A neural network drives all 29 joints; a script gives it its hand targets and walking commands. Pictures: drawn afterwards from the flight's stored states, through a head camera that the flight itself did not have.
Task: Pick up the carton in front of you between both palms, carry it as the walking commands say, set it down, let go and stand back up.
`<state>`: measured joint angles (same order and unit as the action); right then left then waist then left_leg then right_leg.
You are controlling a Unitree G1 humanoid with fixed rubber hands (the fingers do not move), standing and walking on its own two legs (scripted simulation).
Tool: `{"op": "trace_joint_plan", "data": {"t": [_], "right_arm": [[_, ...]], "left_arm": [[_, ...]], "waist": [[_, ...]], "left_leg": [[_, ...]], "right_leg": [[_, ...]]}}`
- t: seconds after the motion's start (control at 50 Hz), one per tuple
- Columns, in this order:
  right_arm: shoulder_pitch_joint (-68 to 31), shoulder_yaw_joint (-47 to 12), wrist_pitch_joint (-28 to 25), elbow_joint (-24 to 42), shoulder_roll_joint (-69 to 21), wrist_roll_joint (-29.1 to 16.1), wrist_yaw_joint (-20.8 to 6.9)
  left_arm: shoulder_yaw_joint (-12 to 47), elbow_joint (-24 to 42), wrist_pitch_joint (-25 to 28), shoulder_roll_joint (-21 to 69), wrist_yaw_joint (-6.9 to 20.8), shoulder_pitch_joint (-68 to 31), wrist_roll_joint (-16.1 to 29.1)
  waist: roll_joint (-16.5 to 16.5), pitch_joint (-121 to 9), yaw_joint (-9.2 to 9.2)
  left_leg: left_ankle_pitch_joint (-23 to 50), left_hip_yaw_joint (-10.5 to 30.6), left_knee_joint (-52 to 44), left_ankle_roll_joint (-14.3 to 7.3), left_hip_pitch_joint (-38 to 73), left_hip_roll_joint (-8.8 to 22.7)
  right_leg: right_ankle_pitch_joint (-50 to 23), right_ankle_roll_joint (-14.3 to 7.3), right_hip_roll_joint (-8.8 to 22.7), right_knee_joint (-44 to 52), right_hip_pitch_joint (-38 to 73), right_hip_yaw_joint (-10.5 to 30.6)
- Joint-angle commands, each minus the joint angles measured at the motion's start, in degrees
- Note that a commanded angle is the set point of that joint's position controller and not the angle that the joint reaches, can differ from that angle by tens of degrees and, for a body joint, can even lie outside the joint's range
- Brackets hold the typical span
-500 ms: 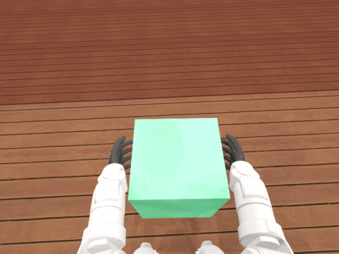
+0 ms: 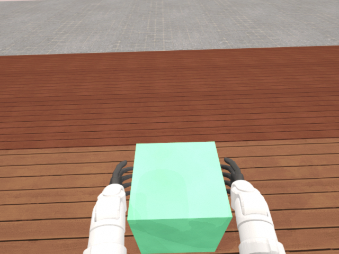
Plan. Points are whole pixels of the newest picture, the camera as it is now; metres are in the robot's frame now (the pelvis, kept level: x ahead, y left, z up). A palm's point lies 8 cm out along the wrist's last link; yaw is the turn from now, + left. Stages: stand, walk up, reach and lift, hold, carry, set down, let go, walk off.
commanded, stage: reach and lift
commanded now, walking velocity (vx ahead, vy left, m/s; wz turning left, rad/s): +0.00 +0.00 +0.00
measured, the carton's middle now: (176, 199) +0.30 +0.00 -0.05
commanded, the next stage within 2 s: hold in 0.84 s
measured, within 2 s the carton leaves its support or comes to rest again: neither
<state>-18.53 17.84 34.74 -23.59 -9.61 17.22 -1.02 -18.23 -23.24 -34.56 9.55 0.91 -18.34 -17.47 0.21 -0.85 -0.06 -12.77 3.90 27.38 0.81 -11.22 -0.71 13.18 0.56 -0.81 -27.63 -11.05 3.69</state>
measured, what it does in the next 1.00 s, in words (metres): stands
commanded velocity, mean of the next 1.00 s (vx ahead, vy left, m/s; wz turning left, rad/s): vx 0.00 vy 0.00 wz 0.00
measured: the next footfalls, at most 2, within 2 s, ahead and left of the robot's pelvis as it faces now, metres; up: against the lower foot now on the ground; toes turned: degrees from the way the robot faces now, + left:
left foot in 1.78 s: +0.14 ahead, +0.10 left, +0.00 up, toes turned +8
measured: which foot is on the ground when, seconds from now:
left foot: down 0.00-1.00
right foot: down 0.00-1.00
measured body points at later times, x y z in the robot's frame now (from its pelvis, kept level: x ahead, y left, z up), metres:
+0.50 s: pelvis +0.01 +0.00 +0.01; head -0.01 +0.00 +0.46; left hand +0.32 +0.15 +0.03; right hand +0.32 -0.15 +0.03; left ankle +0.03 +0.13 -0.74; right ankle +0.02 -0.13 -0.74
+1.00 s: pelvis +0.01 +0.00 +0.01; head -0.02 +0.00 +0.46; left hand +0.31 +0.15 +0.05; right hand +0.31 -0.15 +0.05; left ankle +0.03 +0.13 -0.74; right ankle +0.02 -0.13 -0.74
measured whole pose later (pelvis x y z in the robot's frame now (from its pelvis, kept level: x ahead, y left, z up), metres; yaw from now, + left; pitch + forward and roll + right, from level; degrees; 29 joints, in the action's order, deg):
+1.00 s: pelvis +0.01 +0.00 +0.01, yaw +0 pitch -7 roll +0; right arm -12.7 10.5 42.4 -10.1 -8.2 14.4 -0.4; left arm -10.7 -10.0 -42.2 8.2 0.1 -12.6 -14.3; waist 0.1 1.5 0.0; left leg -10.4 4.0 19.6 0.8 -2.3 -0.5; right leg 10.7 0.6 -0.5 -19.7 -2.1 3.8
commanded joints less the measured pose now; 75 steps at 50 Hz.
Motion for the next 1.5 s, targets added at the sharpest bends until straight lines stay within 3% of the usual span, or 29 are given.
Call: {"op": "trace_joint_plan", "data": {"t": [0.0,0.16,0.52,0.8,0.92,1.06,1.34,1.36,1.4,1.42,1.48], "right_arm": [[-31.21,-29.94,-1.48,-0.83,-54.92,-11.54,-13.51],[-32.55,-31.29,-1.35,0.89,-54.44,-12.0,-13.42],[-22.77,-33.36,0.97,7.95,-52.09,-13.58,-12.52],[-21.57,-35.03,2.91,11.6,-51.49,-14.62,-11.93],[-19.95,-39.11,5.26,17.49,-51.05,-16.91,-11.38],[-21.26,-35.23,7.38,14.57,-48.29,-14.97,-11.43],[-27.16,-35.06,6.61,11.88,-49.99,-14.84,-12.02],[-28.78,-36.02,7.01,12.46,-49.84,-15.44,-11.94],[-29.44,-37.01,7.41,14.11,-49.88,-17.13,-11.61],[-30.38,-38.1,7.74,15.6,-50.14,-17.88,-11.3],[-30.13,-41.04,9.91,18.79,-50.45,-19.68,-10.1]], "left_arm": [[30.6,-0.9,1.24,54.57,14.19,-31.56,12.08],[31.74,0.21,1.09,54.7,13.89,-32.27,12.34],[34.31,7.66,-1.35,52.71,12.69,-22.5,14.04],[35.65,11.28,-3.12,51.33,12.41,-21.5,15.04],[39.85,17.09,-5.46,51.08,11.83,-19.99,17.67],[35.62,14.22,-7.64,48.41,11.68,-20.95,15.2],[35.51,11.49,-6.96,50.19,12.36,-27.03,15.12],[36.49,11.03,-7.45,50.15,12.3,-29.49,15.81],[37.19,13.05,-7.78,50.16,12.05,-29.94,17.16],[38.25,14.32,-8.09,50.58,11.82,-30.84,17.79],[41.08,17.63,-10.06,51.07,10.79,-30.82,20.07]], "waist": [[-0.4,-10.1,0.04],[-0.16,-12.92,0.13],[-0.39,-13.48,0.03],[-0.12,-11.95,-0.04],[-0.18,-14.28,0.16],[-0.18,-5.93,0.05],[-0.15,-8.52,0.14],[-1.56,-12.51,0.0],[-1.81,-11.97,0.09],[-1.78,-10.85,0.28],[-3.73,-15.26,0.17]], "left_leg": [[-0.17,-0.54,-4.96,-1.41,2.97,-4.36],[1.86,-0.49,-5.36,-1.15,5.34,-4.41],[14.62,0.1,-7.55,-0.23,10.72,-4.95],[14.17,0.28,-8.22,-0.42,11.31,-5.08],[17.96,0.72,-8.92,-0.2,13.76,-5.05],[6.41,-0.13,-10.5,-0.65,10.48,-4.64],[3.47,-0.36,-9.49,-0.69,10.31,-4.42],[-3.5,0.0,-5.77,-1.11,4.03,6.26],[-25.44,2.16,-8.05,-1.53,-1.05,5.52],[-30.11,2.75,-8.21,-1.82,-2.69,5.73],[-20.36,4.32,-7.22,-3.42,-1.32,7.32]], "right_leg": [[-0.37,-1.11,-3.95,5.51,1.64,-0.25],[-2.27,-0.74,-4.19,5.72,4.04,-0.54],[-14.33,-0.17,-4.92,7.97,9.0,0.02],[-14.46,-0.03,-4.82,8.7,9.75,0.35],[-18.29,0.16,-4.8,9.4,12.33,0.69],[-6.83,-0.37,-4.44,10.78,8.85,-0.05],[-3.74,-0.4,-4.17,9.87,8.34,-0.34],[2.97,-0.86,5.67,5.32,3.1,-0.41],[23.43,-1.07,4.23,6.57,-2.38,0.41],[27.18,-1.06,3.85,5.9,-5.02,0.25],[13.35,-0.85,2.63,-1.37,-4.71,-3.47]]}}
